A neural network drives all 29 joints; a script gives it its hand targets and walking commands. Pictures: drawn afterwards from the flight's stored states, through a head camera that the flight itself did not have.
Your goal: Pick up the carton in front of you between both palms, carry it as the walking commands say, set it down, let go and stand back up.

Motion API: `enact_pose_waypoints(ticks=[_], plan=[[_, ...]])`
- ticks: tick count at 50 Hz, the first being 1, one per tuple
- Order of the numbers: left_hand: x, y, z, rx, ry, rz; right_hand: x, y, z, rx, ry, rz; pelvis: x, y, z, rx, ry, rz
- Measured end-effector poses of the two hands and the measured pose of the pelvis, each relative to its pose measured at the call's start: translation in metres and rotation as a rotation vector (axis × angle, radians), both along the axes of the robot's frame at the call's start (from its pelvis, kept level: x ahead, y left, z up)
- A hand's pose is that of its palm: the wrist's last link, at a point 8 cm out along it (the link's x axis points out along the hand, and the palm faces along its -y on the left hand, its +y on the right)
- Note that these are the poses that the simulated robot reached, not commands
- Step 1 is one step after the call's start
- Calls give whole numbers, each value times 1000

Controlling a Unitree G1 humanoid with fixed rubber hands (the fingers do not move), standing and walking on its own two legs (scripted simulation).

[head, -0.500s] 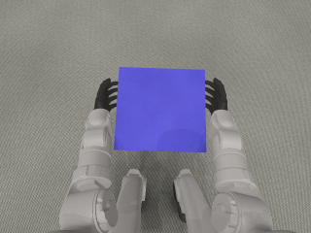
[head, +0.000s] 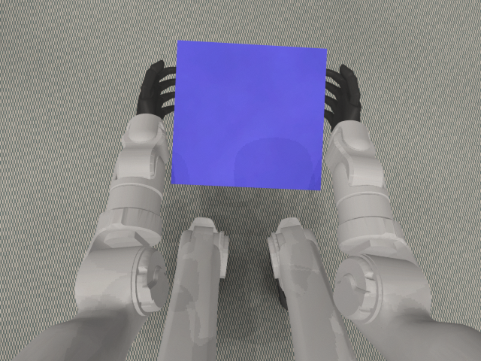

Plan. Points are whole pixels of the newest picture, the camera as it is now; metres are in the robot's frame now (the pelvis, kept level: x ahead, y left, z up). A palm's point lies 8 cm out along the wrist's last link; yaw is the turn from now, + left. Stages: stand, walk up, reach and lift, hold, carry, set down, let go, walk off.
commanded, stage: set down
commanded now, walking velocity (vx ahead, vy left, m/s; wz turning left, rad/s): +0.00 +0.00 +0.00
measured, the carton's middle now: (245, 130) +0.46 +0.01 -0.19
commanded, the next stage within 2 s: none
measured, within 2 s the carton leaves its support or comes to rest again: rests again in 1.04 s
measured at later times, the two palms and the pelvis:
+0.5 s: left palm (169, 120) +0.50 +0.16 -0.26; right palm (313, 129) +0.48 -0.14 -0.25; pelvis -0.02 +0.00 -0.10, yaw -1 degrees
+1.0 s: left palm (172, 125) +0.50 +0.16 -0.29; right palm (311, 134) +0.48 -0.14 -0.28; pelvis -0.02 +0.00 -0.12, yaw -1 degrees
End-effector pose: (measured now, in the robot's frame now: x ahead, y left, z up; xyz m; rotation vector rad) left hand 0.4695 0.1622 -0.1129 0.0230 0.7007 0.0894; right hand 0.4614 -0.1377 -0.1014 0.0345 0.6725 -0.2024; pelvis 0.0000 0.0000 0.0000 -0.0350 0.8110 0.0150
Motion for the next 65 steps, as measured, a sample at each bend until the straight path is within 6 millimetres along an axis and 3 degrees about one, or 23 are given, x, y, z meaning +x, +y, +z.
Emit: enact_pose_waypoints(ticks=[21, 25, 32, 55, 65], plan=[[27, 3, -131, 29, 41, -39, 19, 3, -135, -10, 44, 0, -18, -2, -91, -3, -51, -7], [31, 2, -147, 36, 44, -53, 21, 2, -151, 1, 46, -13, -18, 0, -103, -5, -94, -21], [37, -2, -151, 29, 48, -48, 22, -3, -160, 5, 50, -18, -13, 0, -115, 2, -117, -23], [27, 0, -180, 47, 109, -65, 18, -2, -183, -7, 106, 24, -14, -1, -126, 3, -163, -26], [28, 1, -181, 30, 104, -83, 19, -5, -186, 0, 101, 47, -16, 0, -130, 1, -178, -27]])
